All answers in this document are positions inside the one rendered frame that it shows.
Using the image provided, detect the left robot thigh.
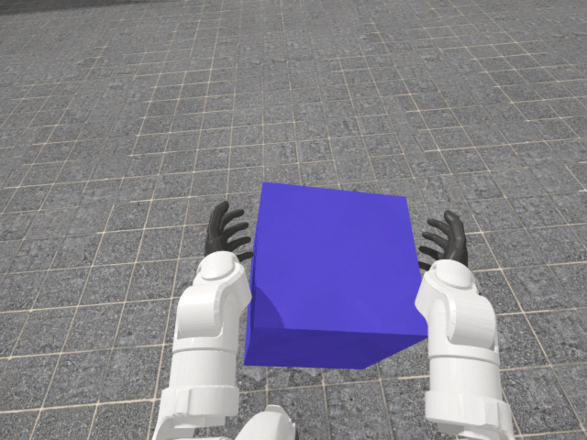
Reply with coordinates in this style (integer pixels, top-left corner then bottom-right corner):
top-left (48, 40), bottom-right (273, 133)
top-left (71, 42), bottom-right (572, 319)
top-left (235, 412), bottom-right (295, 440)

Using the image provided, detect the left robot forearm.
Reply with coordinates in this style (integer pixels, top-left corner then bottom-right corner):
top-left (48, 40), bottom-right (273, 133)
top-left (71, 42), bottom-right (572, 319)
top-left (152, 251), bottom-right (252, 440)

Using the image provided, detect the robot right hand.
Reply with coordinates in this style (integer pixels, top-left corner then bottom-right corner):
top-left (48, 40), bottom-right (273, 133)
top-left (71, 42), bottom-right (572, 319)
top-left (418, 210), bottom-right (468, 271)

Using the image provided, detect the robot left hand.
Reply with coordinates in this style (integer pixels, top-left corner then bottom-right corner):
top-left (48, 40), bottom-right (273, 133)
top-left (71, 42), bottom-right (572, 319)
top-left (205, 201), bottom-right (254, 263)

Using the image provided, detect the carton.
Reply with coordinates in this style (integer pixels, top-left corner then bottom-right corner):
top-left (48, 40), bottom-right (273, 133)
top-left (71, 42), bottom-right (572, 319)
top-left (244, 181), bottom-right (428, 369)

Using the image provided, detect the right robot forearm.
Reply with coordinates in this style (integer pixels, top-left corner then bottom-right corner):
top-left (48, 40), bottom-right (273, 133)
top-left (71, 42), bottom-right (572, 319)
top-left (415, 259), bottom-right (515, 440)

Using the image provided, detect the left robot shin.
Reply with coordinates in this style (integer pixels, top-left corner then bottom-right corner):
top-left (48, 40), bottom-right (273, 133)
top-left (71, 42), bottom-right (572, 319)
top-left (265, 405), bottom-right (290, 418)

